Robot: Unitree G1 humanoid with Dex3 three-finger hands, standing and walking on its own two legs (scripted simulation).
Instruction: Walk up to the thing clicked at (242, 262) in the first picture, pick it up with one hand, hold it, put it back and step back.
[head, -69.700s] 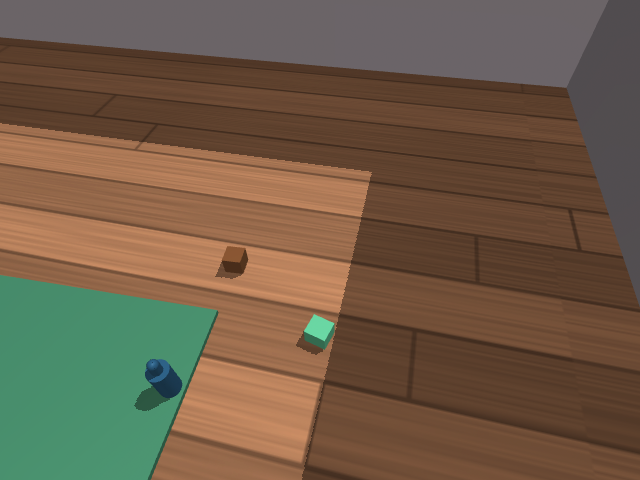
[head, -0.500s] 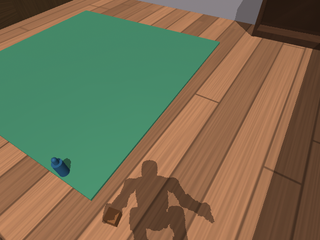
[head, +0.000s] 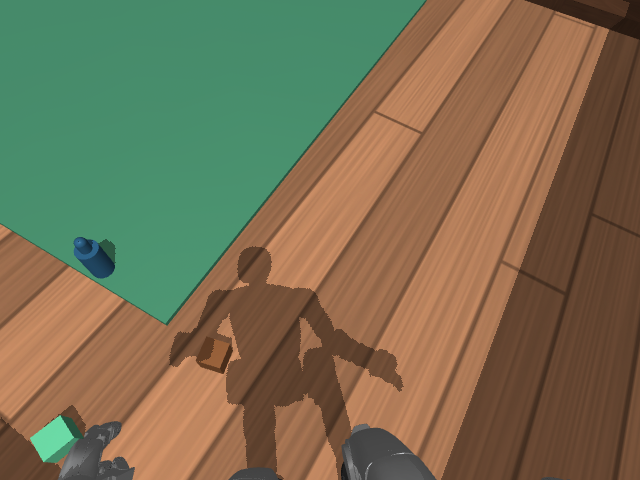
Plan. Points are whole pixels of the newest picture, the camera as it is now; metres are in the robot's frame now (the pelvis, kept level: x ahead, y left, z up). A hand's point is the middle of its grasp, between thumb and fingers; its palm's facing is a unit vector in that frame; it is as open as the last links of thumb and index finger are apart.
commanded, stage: step back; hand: left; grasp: from above
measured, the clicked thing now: (215, 355) +0.45 +0.26 -0.73
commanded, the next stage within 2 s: none
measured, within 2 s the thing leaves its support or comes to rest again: neither
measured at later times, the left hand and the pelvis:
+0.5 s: hand out of the picture +0.04 +0.26 -0.14, palm faces -0.07 -0.91 -0.40, open 7.4 cm; pelvis -0.08 +0.00 +0.00, yaw -5 degrees
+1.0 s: hand out of the picture -0.11 +0.28 -0.16, palm faces -0.06 -0.92 -0.38, open 7.4 cm; pelvis -0.22 +0.01 +0.00, yaw -5 degrees
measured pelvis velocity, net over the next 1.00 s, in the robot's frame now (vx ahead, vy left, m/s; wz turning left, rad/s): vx -0.22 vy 0.01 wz -0.09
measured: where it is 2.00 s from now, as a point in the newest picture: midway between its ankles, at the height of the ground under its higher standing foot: outside the picture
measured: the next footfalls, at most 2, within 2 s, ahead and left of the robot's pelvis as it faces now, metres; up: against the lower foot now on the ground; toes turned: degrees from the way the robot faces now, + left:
right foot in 0.34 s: -0.03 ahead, -0.11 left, +0.00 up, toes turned -1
left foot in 0.70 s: -0.12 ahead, +0.13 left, +0.00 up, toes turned -5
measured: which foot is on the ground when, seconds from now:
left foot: down 0.00-0.38, up 0.40-0.68, down 0.70-1.00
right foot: up 0.00-0.32, down 0.34-0.72, up 0.74-1.00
